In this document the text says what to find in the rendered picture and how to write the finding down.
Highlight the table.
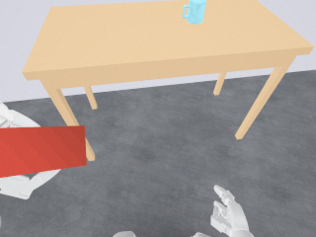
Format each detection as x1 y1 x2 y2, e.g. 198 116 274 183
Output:
22 0 314 161

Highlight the sponge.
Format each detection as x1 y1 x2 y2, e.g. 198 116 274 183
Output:
0 125 87 178

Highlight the robot right hand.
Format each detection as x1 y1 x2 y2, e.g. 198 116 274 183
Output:
210 185 249 237

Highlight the robot left hand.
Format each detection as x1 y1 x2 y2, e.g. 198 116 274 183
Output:
0 101 61 199

